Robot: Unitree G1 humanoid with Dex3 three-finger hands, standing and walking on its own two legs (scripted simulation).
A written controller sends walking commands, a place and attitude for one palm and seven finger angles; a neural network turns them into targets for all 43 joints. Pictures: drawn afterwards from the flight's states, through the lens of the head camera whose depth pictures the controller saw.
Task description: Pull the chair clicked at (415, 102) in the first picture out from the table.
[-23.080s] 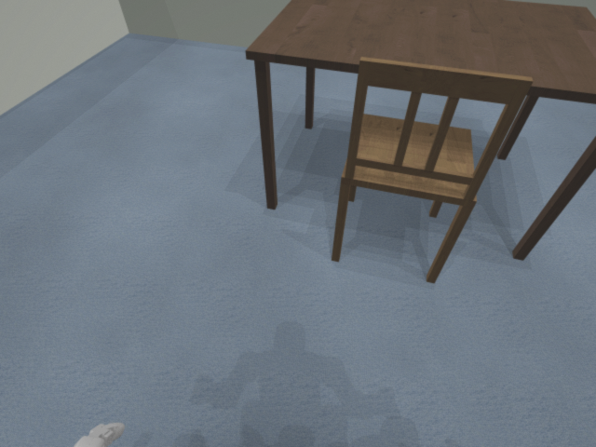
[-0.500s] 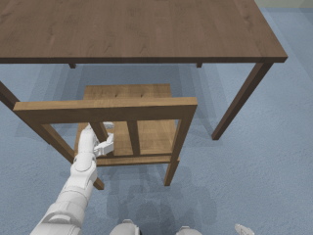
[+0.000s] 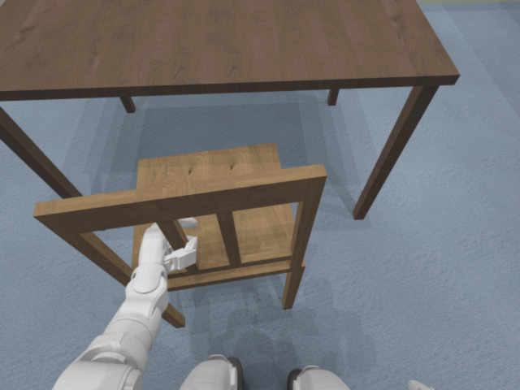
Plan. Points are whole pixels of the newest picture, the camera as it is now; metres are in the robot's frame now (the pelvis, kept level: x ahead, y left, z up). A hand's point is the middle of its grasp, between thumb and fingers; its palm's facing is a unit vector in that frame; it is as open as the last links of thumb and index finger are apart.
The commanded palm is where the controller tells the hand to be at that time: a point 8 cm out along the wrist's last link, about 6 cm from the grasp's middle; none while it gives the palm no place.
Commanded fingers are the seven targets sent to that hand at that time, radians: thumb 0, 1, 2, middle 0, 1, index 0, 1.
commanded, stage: step backward, pulling the chair out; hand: left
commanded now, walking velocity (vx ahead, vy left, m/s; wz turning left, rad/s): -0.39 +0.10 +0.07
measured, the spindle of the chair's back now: (181, 245) +0.36 +0.16 -0.09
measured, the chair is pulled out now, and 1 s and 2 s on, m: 0.16 0.25 0.52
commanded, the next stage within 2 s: stop walking, hand still on the chair in 1.96 s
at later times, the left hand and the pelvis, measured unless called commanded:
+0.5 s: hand (180, 272) +0.30 +0.15 -0.07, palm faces +0.04 -0.98 -0.19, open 5.8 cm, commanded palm +0.28 +0.20 -0.06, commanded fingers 0.00 0.90 0.90 -0.50 -1.45 -0.50 -1.45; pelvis -0.06 +0.00 -0.01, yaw -2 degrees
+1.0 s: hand (179, 300) +0.26 +0.14 -0.07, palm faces +0.04 -0.98 -0.19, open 5.8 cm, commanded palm +0.24 +0.19 -0.06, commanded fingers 0.00 0.90 0.90 -0.50 -1.45 -0.50 -1.45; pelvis -0.11 -0.01 +0.00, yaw +0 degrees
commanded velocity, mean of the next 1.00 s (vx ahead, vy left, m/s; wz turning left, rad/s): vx -0.38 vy -0.02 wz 0.08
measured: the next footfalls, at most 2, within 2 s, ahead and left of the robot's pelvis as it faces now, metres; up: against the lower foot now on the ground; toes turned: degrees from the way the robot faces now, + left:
right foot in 0.38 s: +0.02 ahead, -0.15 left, +0.00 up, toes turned -4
left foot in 0.74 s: -0.02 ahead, +0.14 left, +0.00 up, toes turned -1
